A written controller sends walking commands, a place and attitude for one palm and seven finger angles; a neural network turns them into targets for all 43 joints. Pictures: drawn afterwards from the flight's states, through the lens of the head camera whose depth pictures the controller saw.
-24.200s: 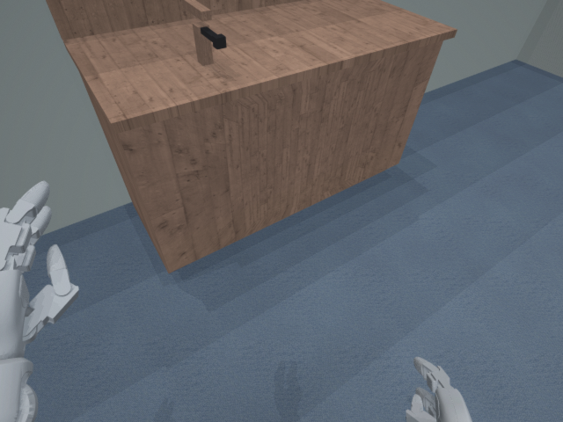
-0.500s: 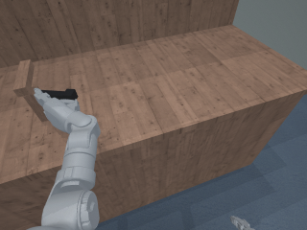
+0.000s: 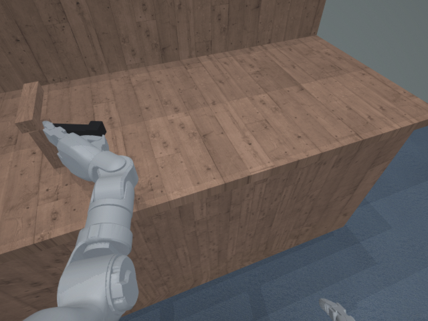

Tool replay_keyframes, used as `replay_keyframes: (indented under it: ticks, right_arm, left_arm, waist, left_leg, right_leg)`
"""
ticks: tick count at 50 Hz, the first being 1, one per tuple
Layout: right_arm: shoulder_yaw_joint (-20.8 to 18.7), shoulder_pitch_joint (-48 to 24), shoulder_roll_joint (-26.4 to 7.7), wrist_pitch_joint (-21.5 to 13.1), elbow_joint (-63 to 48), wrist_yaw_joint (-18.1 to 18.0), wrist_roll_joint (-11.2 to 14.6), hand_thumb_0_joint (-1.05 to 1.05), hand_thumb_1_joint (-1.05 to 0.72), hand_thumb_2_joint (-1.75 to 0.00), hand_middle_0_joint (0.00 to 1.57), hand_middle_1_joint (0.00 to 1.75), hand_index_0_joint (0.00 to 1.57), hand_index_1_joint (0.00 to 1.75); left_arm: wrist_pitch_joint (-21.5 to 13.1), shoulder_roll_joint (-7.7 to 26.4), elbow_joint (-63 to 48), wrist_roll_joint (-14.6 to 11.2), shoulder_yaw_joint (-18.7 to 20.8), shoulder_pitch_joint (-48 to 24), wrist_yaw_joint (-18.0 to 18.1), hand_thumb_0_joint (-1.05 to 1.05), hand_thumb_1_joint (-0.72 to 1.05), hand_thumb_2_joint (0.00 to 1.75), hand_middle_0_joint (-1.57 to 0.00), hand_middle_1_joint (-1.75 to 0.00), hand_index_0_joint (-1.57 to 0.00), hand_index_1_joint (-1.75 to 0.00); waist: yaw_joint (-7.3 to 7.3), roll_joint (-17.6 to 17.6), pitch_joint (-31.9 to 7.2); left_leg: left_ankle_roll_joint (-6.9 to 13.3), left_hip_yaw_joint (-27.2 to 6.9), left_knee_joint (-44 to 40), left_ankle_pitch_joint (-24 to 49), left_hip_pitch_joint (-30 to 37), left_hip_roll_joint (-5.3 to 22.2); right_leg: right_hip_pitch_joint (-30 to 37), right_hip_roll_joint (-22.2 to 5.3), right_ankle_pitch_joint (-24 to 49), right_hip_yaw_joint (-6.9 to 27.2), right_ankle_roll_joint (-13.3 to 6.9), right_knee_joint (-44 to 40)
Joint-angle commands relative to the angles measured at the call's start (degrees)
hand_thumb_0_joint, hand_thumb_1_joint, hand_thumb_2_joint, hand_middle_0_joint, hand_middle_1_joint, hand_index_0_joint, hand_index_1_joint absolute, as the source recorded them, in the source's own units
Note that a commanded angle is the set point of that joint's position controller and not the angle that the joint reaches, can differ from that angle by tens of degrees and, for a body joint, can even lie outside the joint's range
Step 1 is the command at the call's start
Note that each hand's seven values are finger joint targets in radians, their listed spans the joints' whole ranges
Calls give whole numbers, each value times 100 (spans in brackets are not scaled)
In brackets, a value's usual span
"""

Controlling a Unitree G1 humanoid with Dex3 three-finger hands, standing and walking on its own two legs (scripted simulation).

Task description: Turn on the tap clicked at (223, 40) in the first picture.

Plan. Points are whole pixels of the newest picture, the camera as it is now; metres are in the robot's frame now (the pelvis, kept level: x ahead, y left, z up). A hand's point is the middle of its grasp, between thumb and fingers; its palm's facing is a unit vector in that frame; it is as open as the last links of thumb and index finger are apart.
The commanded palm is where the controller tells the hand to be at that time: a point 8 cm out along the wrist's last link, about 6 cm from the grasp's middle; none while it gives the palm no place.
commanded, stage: push the lever round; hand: left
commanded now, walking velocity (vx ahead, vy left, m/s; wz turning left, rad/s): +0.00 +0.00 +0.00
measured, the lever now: (96, 130) +0.44 +0.26 +0.13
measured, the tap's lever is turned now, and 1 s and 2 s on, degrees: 65 74 76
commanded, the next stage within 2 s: lift the hand up off the lever in 0.20 s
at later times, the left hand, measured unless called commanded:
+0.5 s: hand (107, 136) +0.43 +0.23 +0.13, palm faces +0.88 -0.46 -0.10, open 7.9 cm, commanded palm +0.40 +0.26 +0.14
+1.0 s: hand (110, 131) +0.44 +0.23 +0.14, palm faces +0.89 -0.46 -0.08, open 7.8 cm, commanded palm +0.39 +0.25 +0.16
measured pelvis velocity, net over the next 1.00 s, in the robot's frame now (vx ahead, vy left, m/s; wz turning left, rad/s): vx -0.01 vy -0.02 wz -0.01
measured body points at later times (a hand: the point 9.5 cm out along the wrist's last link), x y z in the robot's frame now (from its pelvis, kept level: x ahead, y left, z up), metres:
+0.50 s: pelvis -0.02 -0.01 -0.01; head +0.00 -0.02 +0.44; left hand +0.38 +0.25 +0.14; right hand +0.06 -0.26 -0.14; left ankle +0.02 +0.13 -0.72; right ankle +0.01 -0.08 -0.72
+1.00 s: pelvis -0.01 -0.02 +0.00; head +0.01 -0.03 +0.44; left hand +0.39 +0.25 +0.14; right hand +0.07 -0.27 -0.14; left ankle +0.02 +0.13 -0.72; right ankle +0.01 -0.08 -0.72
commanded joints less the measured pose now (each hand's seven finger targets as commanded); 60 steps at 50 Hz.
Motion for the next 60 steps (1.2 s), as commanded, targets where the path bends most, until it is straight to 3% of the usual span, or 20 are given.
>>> replay_keyframes:
  ticks: [1,5,9,11,13,15,17,20,24,25,27,34,38,40,43,45,48,50,54,60]
  right_arm:
    - [-174,-306,-665,-146,-674,-102,9,0,-90,-90,20,30,20,30]
    - [-194,-247,-689,-134,-631,-120,-2,0,-90,-90,20,30,20,30]
    - [-176,-128,-708,-149,-576,-112,-33,0,-90,-90,20,30,20,30]
    - [-191,-71,-708,-139,-578,-102,-44,0,-90,-90,20,30,20,30]
    - [-204,-2,-699,-159,-547,-77,-75,0,-90,-90,20,30,20,30]
    - [-219,33,-735,-150,-524,-76,-86,0,-90,-90,20,30,20,30]
    - [-208,69,-722,-169,-545,-59,-94,0,-90,-90,20,30,20,30]
    - [-232,88,-765,-151,-506,-84,-97,0,-90,-90,20,30,20,30]
    - [-207,117,-755,-173,-501,-105,-102,0,-90,-90,20,30,20,30]
    - [-221,121,-784,-153,-474,-116,-102,0,-90,-90,20,30,20,30]
    - [-208,157,-765,-175,-480,-111,-111,0,-90,-90,20,30,20,30]
    - [-198,198,-789,-188,-451,-137,-111,0,-90,-90,20,30,20,30]
    - [-194,225,-761,-222,-453,-122,-125,0,-90,-90,20,30,20,30]
    - [-202,242,-796,-224,-432,-128,-141,0,-90,-90,20,30,20,30]
    - [-198,242,-766,-247,-485,-116,-144,0,-90,-90,20,30,20,30]
    - [-206,209,-780,-211,-474,-134,-144,0,-90,-90,20,30,20,30]
    - [-191,201,-737,-225,-543,-124,-135,0,-90,-90,20,30,20,30]
    - [-198,151,-750,-225,-551,-125,-125,0,-90,-90,20,30,20,30]
    - [-179,58,-713,-283,-572,-126,-104,0,-90,-90,20,30,20,30]
    - [-202,-20,-723,-307,-569,-166,-99,0,-90,-90,20,30,20,30]
  left_arm:
    - [-379,1574,-969,248,-9,-2909,-113,0,90,90,-15,-15,-15,-15]
    - [-480,1880,-652,287,234,-3038,-93,0,90,90,-15,-15,-15,-15]
    - [-620,1934,-353,356,138,-3505,-64,0,90,90,-15,-15,-15,-15]
    - [-708,2065,-376,444,188,-3658,-40,0,90,90,-15,-15,-15,-15]
    - [-756,1888,-220,483,65,-3769,-22,0,90,90,-15,-15,-15,-15]
    - [-827,2155,-140,543,265,-3793,-3,0,90,90,-15,-15,-15,-15]
    - [-870,1995,-152,545,63,-4045,-7,0,90,90,-15,-15,-15,-15]
    - [-904,2374,-16,565,303,-4038,-18,0,90,90,-15,-15,-15,-15]
    - [-918,2349,105,564,151,-4286,-30,0,90,90,-15,-15,-15,-15]
    - [-931,2578,102,601,311,-4306,-29,0,90,90,-15,-15,-15,-15]
    - [-966,2386,-11,622,76,-4597,-32,0,90,90,-15,-15,-15,-15]
    - [-971,2677,61,630,187,-4675,-64,0,90,90,-15,-15,-15,-15]
    - [-974,2471,-114,666,1,-4867,-77,0,90,90,-15,-15,-15,-15]
    - [-978,2711,-124,695,227,-4768,-62,0,90,90,-15,-15,-15,-15]
    - [-960,2627,-326,670,188,-4716,-88,0,90,90,-15,-15,-15,-15]
    - [-908,2944,-391,662,492,-4503,-108,0,90,90,-15,-15,-15,-15]
    - [-812,2657,-715,654,289,-4434,-160,0,90,90,-15,-15,-15,-15]
    - [-706,2673,-745,649,364,-4167,-180,0,90,90,-15,-15,-15,-15]
    - [-575,2411,-1130,604,127,-4348,-198,0,90,90,-15,-15,-15,-15]
    - [-314,2458,-1498,589,255,-4041,-194,0,90,90,-15,-15,-15,-15]
  waist:
    - [-84,-363,-1469]
    - [-91,-387,-1395]
    - [-237,-480,-1357]
    - [-223,-249,-1531]
    - [-291,-315,-1511]
    - [-251,-273,-1533]
    - [-341,-305,-1556]
    - [-293,-259,-1547]
    - [-397,-322,-1468]
    - [-345,-194,-1510]
    - [-450,-147,-1643]
    - [-460,-169,-1640]
    - [-499,5,-1741]
    - [-416,44,-1807]
    - [-440,-111,-1923]
    - [-308,-58,-2000]
    - [-331,-22,-2059]
    - [-256,16,-1944]
    - [-316,38,-1863]
    - [-165,40,-2013]
  left_leg:
    - [259,275,-290,778,254,-106]
    - [276,267,-280,473,114,-103]
    - [298,263,-227,269,4,-87]
    - [301,249,-219,304,8,-96]
    - [310,265,-168,323,23,-92]
    - [314,237,-159,249,-56,-103]
    - [325,256,-135,201,-84,-102]
    - [331,255,-98,57,-208,-108]
    - [338,288,-56,-68,-299,-99]
    - [331,255,-55,-71,-303,-98]
    - [352,267,-69,-55,-194,-95]
    - [347,248,-11,-94,-317,-82]
    - [364,233,-72,-13,-102,-80]
    - [368,195,-89,63,-89,-89]
    - [375,232,-61,200,-62,-88]
    - [353,192,-59,265,-116,-83]
    - [354,232,-123,521,46,-96]
    - [351,236,-158,540,88,-103]
    - [341,269,-203,585,241,-95]
    - [318,266,-266,876,418,-103]
  right_leg:
    - [812,-295,1036,404,321,-665]
    - [693,-280,566,452,337,-764]
    - [507,-284,180,503,357,-794]
    - [517,-267,244,491,329,-698]
    - [416,-240,304,467,330,-671]
    - [382,-223,161,470,315,-647]
    - [338,-228,83,497,340,-653]
    - [368,-234,-226,592,348,-735]
    - [302,-261,-539,692,387,-837]
    - [319,-257,-560,701,358,-818]
    - [295,-234,-465,669,365,-775]
    - [384,-289,-572,807,407,-862]
    - [364,-223,-307,677,376,-772]
    - [457,-223,-143,667,350,-731]
    - [640,-270,224,720,415,-739]
    - [870,-343,531,799,440,-738]
    - [1011,-333,1098,724,430,-656]
    - [1013,-322,1111,671,413,-677]
    - [949,-321,1089,671,417,-733]
    - [1200,-323,1507,596,394,-668]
